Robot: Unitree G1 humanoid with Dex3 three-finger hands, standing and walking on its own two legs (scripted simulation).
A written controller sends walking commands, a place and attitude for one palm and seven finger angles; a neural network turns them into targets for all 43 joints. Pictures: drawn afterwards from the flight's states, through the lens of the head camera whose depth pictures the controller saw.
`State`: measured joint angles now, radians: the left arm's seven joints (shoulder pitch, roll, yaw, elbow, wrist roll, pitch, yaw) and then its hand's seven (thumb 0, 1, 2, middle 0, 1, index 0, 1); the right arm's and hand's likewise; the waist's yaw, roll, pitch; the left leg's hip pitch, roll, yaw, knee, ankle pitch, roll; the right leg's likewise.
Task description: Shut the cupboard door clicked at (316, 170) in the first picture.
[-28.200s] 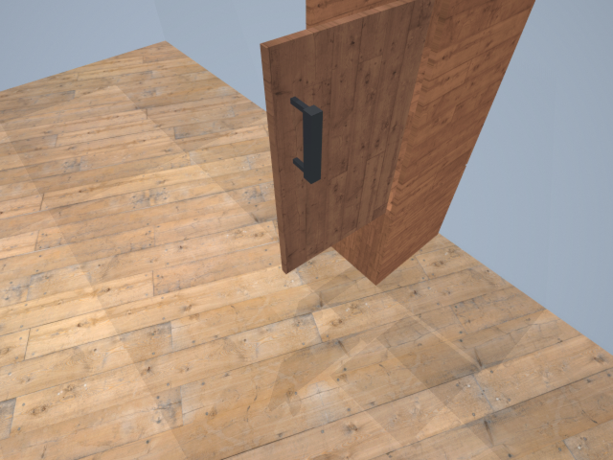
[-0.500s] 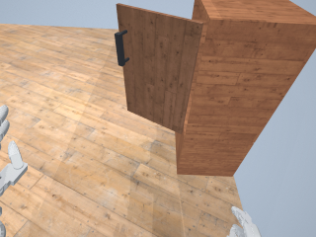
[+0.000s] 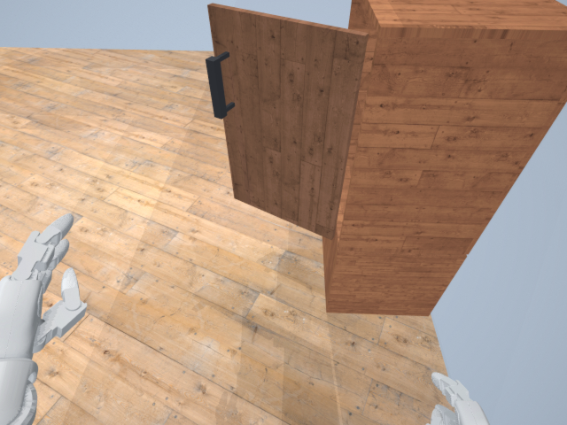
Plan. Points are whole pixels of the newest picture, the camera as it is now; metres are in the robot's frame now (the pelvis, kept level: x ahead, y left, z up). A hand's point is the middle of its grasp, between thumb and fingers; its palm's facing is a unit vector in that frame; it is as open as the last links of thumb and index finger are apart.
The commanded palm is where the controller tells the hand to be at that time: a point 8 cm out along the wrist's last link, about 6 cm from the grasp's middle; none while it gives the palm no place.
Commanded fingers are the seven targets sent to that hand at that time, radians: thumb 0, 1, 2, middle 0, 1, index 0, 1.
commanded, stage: let the arm hang, fingers relaxed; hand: left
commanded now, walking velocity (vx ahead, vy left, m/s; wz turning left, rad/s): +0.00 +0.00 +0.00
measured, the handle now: (222, 85) +0.84 +0.22 +0.09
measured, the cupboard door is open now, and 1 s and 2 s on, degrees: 62 62 62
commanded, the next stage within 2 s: look to check the result in 1.04 s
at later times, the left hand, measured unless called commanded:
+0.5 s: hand out of the picture -0.14 +0.17 -0.16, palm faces +0.07 -0.98 -0.19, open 7.3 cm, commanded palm none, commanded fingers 0.00 0.90 0.90 -0.20 -0.30 -0.20 -0.30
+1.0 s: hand out of the picture -0.01 +0.14 -0.17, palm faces +0.06 -0.99 -0.13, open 7.3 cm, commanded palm none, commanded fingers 0.00 0.90 0.90 -0.20 -0.30 -0.20 -0.30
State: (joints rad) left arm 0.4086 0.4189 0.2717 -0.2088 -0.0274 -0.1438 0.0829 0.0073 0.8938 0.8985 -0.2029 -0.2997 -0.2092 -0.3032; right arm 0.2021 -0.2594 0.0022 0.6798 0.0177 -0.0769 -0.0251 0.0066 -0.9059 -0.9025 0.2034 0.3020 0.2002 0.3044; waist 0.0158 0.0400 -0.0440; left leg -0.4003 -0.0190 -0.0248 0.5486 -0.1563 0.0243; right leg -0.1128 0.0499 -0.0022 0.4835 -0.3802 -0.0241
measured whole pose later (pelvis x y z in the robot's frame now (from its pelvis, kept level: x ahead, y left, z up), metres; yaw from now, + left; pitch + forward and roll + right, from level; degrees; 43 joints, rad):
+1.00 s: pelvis +0.00 -0.01 +0.01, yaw +1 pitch -2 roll +0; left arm 0.32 0.10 0.00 1.11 0.00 -0.01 0.04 0.00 0.91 0.90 -0.20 -0.30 -0.20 -0.30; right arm 0.32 -0.12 0.01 1.11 -0.02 0.02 -0.04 0.00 -0.91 -0.90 0.20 0.30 0.20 0.30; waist -0.01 -0.01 0.01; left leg -0.31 -0.04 -0.03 0.46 -0.12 0.02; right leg -0.04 0.03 -0.01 0.43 -0.36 -0.03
